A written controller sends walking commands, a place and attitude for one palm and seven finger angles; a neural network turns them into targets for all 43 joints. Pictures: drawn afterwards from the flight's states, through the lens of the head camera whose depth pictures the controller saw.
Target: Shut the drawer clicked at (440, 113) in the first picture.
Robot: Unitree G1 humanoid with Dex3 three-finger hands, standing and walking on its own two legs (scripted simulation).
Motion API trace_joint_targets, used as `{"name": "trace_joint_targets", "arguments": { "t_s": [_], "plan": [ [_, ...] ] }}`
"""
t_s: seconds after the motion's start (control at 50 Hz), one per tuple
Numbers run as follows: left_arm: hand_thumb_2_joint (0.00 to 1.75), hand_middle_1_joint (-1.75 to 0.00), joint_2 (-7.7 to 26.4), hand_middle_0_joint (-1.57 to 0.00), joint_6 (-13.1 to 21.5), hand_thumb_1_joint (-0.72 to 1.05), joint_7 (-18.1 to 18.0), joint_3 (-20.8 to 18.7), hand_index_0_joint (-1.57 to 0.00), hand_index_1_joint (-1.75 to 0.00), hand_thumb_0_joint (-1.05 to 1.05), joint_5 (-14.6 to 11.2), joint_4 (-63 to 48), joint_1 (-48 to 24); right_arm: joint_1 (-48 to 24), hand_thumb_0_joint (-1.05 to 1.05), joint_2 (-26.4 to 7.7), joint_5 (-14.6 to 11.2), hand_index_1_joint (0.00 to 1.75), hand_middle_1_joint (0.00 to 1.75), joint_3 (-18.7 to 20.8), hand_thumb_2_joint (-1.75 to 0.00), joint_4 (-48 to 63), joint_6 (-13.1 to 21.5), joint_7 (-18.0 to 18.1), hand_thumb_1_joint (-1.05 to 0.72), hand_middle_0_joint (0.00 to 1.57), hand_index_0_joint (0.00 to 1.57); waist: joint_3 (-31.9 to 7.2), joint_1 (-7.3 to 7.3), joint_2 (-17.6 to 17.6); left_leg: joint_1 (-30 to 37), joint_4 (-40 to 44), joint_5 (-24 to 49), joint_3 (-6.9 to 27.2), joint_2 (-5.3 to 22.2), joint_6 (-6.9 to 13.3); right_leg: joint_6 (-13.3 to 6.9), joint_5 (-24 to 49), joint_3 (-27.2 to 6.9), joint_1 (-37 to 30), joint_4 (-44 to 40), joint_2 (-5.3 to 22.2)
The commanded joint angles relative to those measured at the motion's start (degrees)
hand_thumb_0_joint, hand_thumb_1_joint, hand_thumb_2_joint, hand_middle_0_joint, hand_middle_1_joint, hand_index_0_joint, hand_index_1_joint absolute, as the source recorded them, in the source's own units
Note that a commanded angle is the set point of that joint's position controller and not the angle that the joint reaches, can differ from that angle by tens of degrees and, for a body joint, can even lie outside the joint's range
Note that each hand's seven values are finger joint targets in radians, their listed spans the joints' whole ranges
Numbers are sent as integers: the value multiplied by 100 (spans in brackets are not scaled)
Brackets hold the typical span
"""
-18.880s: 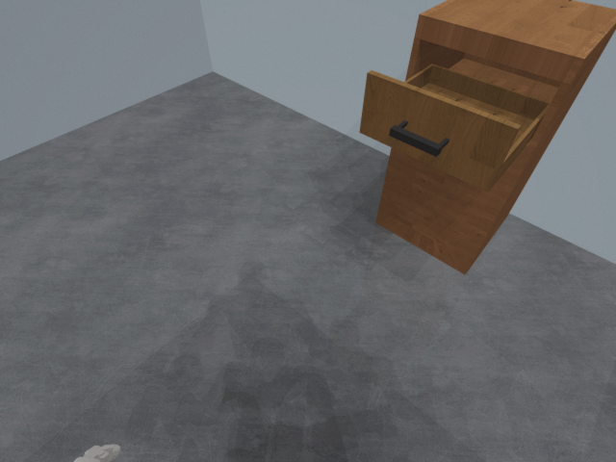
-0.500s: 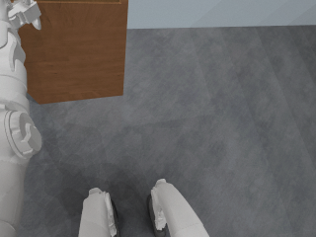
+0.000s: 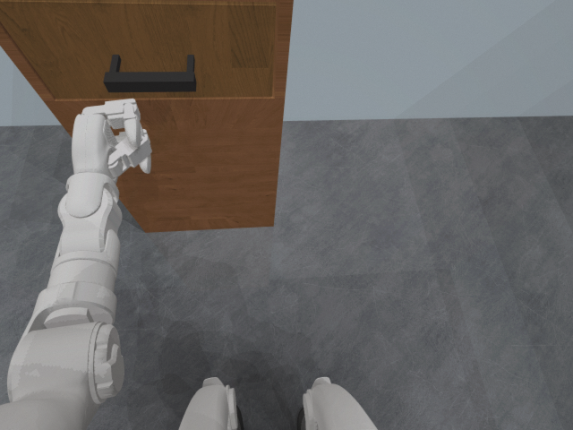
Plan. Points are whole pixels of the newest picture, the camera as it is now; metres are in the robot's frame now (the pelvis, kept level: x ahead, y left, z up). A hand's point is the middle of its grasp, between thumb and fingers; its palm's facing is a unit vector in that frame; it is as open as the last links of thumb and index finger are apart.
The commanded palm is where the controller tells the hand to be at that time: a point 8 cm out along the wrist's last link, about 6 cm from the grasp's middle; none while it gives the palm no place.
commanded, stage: draw the hand back to the body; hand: left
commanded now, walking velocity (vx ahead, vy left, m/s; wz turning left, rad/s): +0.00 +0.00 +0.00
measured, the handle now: (152, 71) +0.65 +0.17 +0.03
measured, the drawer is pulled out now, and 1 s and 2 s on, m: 0.00 0.00 0.00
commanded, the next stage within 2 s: step back with the hand held close in 1.16 s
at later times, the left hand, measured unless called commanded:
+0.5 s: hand (49, 251) +0.31 +0.19 +0.15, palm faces +0.19 -0.96 -0.22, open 3.3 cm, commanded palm +0.27 +0.24 +0.17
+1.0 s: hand out of the picture +0.17 +0.24 +0.24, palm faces +0.44 -0.82 -0.38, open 3.3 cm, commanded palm +0.12 +0.28 +0.26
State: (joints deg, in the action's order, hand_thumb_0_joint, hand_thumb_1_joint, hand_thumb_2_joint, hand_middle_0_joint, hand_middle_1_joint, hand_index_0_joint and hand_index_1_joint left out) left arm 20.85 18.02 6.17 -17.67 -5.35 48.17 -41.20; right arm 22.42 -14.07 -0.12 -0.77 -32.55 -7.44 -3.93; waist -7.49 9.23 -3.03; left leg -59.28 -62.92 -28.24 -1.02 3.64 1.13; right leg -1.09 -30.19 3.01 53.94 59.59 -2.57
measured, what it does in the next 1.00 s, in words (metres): rises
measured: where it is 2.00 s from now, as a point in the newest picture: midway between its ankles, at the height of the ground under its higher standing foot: outside the picture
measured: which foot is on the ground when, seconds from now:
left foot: down 0.00-1.00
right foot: down 0.00-1.00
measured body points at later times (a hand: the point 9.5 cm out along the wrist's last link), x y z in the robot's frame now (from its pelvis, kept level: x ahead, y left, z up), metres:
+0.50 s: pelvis +0.00 -0.01 +0.07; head +0.01 -0.02 +0.52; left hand +0.29 +0.24 +0.16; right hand +0.19 -0.24 -0.02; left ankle +0.00 +0.11 -0.66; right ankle -0.03 -0.11 -0.66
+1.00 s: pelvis +0.01 -0.01 +0.08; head -0.02 -0.04 +0.53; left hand +0.14 +0.28 +0.26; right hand +0.21 -0.21 +0.00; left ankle +0.00 +0.11 -0.66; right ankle -0.03 -0.11 -0.66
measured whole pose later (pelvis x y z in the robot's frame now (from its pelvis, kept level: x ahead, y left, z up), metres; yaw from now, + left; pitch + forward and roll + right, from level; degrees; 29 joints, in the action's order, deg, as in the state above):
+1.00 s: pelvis +0.01 -0.01 +0.08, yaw +3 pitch -4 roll +0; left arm 19.6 3.5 -5.6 -15.5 -5.1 -25.7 29.7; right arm 11.0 -13.2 -0.6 -2.4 -34.2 1.3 4.3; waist 0.1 -3.8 -3.9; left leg -6.7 -24.5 -13.4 -1.1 0.5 0.5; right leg -1.2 -15.9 3.0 1.3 21.6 -0.8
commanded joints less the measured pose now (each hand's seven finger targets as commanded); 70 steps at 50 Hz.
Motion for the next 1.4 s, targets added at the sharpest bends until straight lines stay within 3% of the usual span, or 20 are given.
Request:
{"name": "trace_joint_targets", "arguments": {
  "t_s": [0.0,0.1,0.22,0.26,0.28,0.3,0.32,0.38,0.56,0.6,0.7,0.76,0.96,1.04,1.12,1.26,1.28,1.3,1.34,1.38],
  "plan": [
    [90,-160,968,-140,440,90,-15,49,-140,-160,0,-357,-2539,-1756,695,0,-967,-119,30,30,392,-90,440,271,177,-90,20,20,-3201,-87,-205,3002,809,3204,165,-326,146,32,3964,-153,-2210,-1001,-141],
    [90,-160,437,-140,445,90,193,483,-140,-160,0,-472,-2373,-424,382,0,-930,-186,30,30,381,-90,397,425,224,-90,20,20,-2183,-200,-187,3339,1196,3071,112,-345,140,25,3678,-113,-2192,-1378,-107],
    [90,-160,599,-140,138,90,509,321,-140,-160,0,-786,-3025,697,-300,0,-893,-298,30,30,306,-90,785,476,331,-90,20,20,-1769,-543,-11,3464,1654,2683,77,-406,151,12,3511,-105,-2800,-1701,-18],
    [90,-160,428,-140,84,90,562,500,-140,-160,0,-858,-3384,803,-550,0,-850,-332,30,30,261,-90,901,547,383,-90,20,20,-1453,-537,0,3520,1800,2431,90,-416,156,22,3282,-102,-2786,-1835,-6],
    [90,-160,691,-140,-160,90,-5,778,-140,-160,0,-235,-3903,1047,-1108,0,-679,-337,30,30,248,-90,1030,411,499,-90,20,20,-1585,-830,62,3926,2199,2284,-6,-408,106,0,2965,-346,-3069,-2240,144],
    [90,-160,499,-140,-334,90,-317,866,-140,-160,0,-210,-4295,1172,-1170,0,-662,-330,30,30,242,-90,1127,402,591,-90,20,20,-1380,-725,84,4120,2374,2244,8,-396,124,-4,2826,-304,-3096,-2421,122],
    [90,-160,448,-140,-507,90,-525,947,-140,-160,0,-124,-4433,1495,-1257,0,-677,-317,30,30,214,-90,1104,381,657,-90,20,20,-1288,-788,-131,4236,2548,2139,24,-377,105,-10,2657,-303,-3241,-2541,150],
    [90,-160,601,-140,-843,90,-930,806,-140,-160,0,-5,-4668,1804,-1484,0,-685,-302,30,30,151,-90,1031,354,828,-90,20,20,-752,-785,340,4391,2945,1932,37,-362,141,28,2455,-287,-3517,-2942,182],
    [90,-160,379,-140,-1152,90,-1157,814,-140,-160,0,58,-6099,3266,-1898,0,-538,-189,30,30,-20,-90,943,716,914,-90,20,20,-306,-990,-67,5515,3804,2476,97,-354,114,-36,2746,-179,-4372,-3684,205],
    [90,-160,468,-140,-1193,90,-1141,656,-140,-160,0,55,-6285,3830,-1965,0,-567,-153,30,30,-16,-90,906,773,902,-90,20,20,-135,-1056,222,5553,3937,2583,79,-356,116,-14,2834,-166,-4474,-3876,166],
    [90,-160,643,-140,-1228,90,-1154,290,-140,-160,0,49,-7167,4714,-2071,0,-526,-63,30,30,-10,-90,877,890,871,-90,20,20,152,-1136,214,5678,4102,2697,50,-361,116,1,2931,-180,-4673,-4115,183],
    [90,-160,626,-140,-1185,90,-1181,162,-140,-160,0,61,-7876,5193,-2068,0,-448,-53,30,30,-8,-90,888,966,848,-90,20,20,10,-1154,-116,5823,4110,2916,68,-348,94,-9,3047,-160,-4848,-4051,221],
    [90,-160,896,-140,-971,90,-1255,-584,-140,-160,0,22,-8922,6827,-2050,0,-448,-44,30,30,79,-90,835,1339,858,-90,20,20,417,-1275,-34,5639,4058,2654,67,-320,97,27,2767,-168,-4721,-4186,238],
    [90,-160,531,-140,-1024,90,-1236,-242,-140,-160,0,62,-8424,6693,-1964,0,-501,-29,30,30,117,-90,703,1381,887,-90,20,20,937,-1163,371,5571,4117,2351,75,-317,140,65,2379,-157,-4363,-4317,234],
    [90,-160,637,-140,-968,90,-1285,-318,-140,-160,0,89,-8502,6470,-1970,0,-485,-12,30,30,108,-90,682,1455,947,-90,20,20,768,-1211,87,5625,4158,2137,98,-334,144,42,2069,-195,-4464,-4309,279],
    [90,-160,721,-140,-925,90,-1298,-436,-140,-160,0,82,-8691,6640,-2009,0,-447,3,30,30,87,-90,668,1545,952,-90,20,20,610,-1293,-9,5642,4107,2589,83,-340,115,18,2672,-196,-4688,-4198,269],
    [90,-160,1460,-140,-700,90,-1318,-1202,-140,-160,0,137,-9154,6091,-1916,0,-626,0,30,30,150,-90,849,1350,879,-90,20,20,1030,-1026,-2,5160,3888,2351,217,-248,229,71,2734,-598,-4170,-4500,558],
    [90,-160,1485,-140,-614,90,-1309,-1292,-140,-160,0,149,-8903,6192,-1948,0,-533,11,30,30,141,-90,775,1279,874,-90,20,20,1120,-1042,93,5094,3809,2222,263,-273,202,29,2692,-645,-4086,-4613,678],
    [90,-160,722,-140,-636,90,-1220,-656,-140,-160,0,149,-8427,7195,-1848,0,-561,24,30,30,210,-90,778,1101,818,-90,20,20,903,-967,63,5156,3819,2539,248,-205,181,69,2715,-435,-4042,-4406,681],
    [90,-160,729,-140,-590,90,-1212,-663,-140,-160,0,126,-8521,7452,-1807,0,-598,20,30,30,267,-90,839,982,800,-90,20,20,544,-943,-66,5211,3897,3041,250,-140,190,130,2987,-311,-4199,-4161,612]
  ]
}}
